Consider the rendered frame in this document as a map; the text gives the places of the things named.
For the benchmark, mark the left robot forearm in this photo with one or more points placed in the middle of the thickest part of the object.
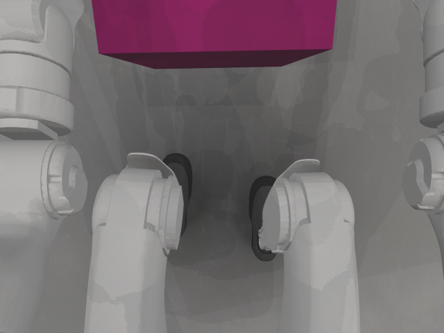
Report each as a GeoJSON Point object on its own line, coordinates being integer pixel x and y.
{"type": "Point", "coordinates": [36, 47]}

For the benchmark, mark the robot right foot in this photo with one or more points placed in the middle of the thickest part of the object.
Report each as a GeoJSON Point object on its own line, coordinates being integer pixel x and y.
{"type": "Point", "coordinates": [258, 194]}

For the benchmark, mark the robot left shin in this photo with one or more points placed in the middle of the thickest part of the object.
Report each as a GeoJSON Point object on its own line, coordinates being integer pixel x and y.
{"type": "Point", "coordinates": [103, 196]}

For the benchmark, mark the carton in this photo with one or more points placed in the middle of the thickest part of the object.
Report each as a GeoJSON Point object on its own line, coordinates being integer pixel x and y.
{"type": "Point", "coordinates": [183, 34]}

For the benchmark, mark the left robot upper arm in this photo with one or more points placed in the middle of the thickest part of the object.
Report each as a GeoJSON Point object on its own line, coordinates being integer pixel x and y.
{"type": "Point", "coordinates": [41, 183]}

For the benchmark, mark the right robot forearm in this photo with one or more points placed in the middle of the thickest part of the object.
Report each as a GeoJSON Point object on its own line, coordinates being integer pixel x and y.
{"type": "Point", "coordinates": [432, 35]}

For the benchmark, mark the right robot upper arm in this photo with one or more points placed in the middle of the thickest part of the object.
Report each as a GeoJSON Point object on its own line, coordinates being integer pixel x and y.
{"type": "Point", "coordinates": [423, 182]}

